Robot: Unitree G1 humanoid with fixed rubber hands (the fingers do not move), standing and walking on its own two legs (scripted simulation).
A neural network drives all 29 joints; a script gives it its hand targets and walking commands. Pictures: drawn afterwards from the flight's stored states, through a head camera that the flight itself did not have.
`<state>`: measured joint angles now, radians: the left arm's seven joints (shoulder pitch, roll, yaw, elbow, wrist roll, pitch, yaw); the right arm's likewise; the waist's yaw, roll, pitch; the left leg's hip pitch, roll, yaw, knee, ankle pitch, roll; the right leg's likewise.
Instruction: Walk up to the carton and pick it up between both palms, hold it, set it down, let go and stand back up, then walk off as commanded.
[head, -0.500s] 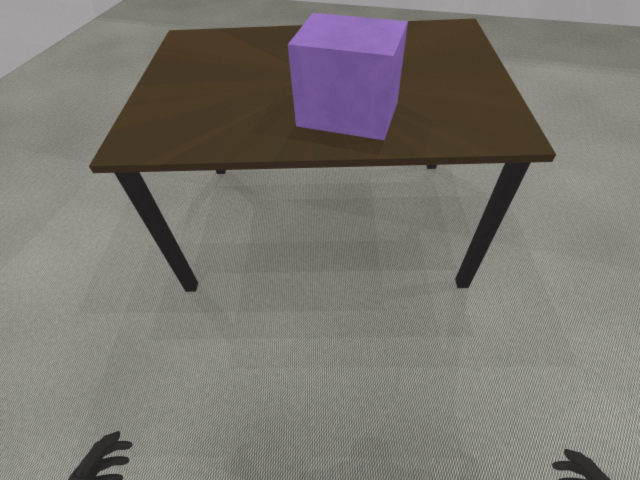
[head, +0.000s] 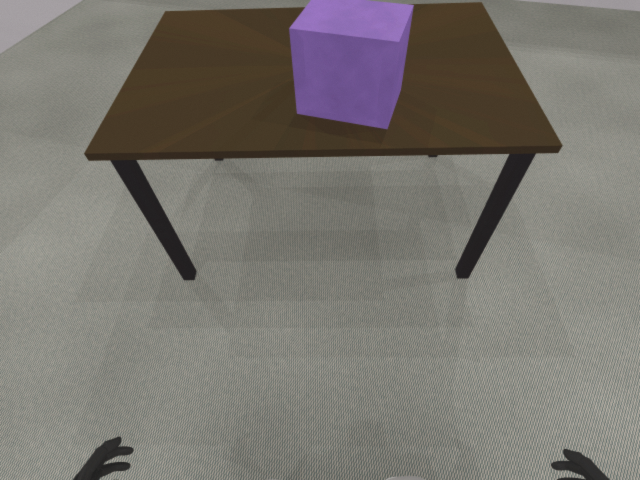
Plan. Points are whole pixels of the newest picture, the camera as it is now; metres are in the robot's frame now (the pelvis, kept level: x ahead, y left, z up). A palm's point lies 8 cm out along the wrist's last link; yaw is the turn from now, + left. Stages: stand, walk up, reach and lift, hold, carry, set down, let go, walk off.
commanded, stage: stand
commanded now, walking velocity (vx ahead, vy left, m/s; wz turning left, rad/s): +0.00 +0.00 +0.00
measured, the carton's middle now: (351, 62) +0.98 -0.05 -0.02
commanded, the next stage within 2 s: none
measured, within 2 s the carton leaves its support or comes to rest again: neither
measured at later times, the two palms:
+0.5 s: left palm (93, 470) +0.15 +0.30 -0.06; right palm out of the picture +0.12 -0.32 -0.09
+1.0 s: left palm (92, 478) +0.14 +0.30 -0.06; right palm out of the picture +0.10 -0.32 -0.08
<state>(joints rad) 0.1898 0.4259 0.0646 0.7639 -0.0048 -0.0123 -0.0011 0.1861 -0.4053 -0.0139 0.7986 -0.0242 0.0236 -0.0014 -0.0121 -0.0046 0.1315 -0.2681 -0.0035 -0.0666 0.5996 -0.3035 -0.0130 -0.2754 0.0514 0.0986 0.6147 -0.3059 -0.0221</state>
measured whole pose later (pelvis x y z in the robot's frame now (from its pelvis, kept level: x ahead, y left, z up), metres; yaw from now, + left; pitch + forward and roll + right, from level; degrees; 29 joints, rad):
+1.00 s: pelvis +0.00 +0.00 +0.01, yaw +0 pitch -2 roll +1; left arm 0.15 0.39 0.06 0.78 0.00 -0.03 -0.01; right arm 0.19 -0.41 -0.01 0.84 -0.02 0.00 0.01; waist -0.01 -0.01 0.05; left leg -0.20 0.00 -0.07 0.46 -0.24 -0.03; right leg -0.22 0.04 0.10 0.52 -0.26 -0.02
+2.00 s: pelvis +0.01 +0.00 +0.01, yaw +0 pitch -1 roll +1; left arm 0.13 0.40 0.06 0.79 0.00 -0.02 0.00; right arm 0.18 -0.41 -0.01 0.84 -0.02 -0.01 0.01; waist -0.01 -0.01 0.04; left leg -0.19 0.00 -0.07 0.45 -0.24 -0.03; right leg -0.21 0.04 0.10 0.50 -0.26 -0.02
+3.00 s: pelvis +0.01 +0.00 +0.01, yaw +0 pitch -2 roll +1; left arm 0.13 0.41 0.06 0.81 0.00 -0.02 -0.01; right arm 0.18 -0.41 -0.01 0.86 -0.02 -0.01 0.01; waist -0.01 -0.02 0.06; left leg -0.18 0.00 -0.07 0.44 -0.23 -0.03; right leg -0.20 0.04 0.10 0.49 -0.25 -0.02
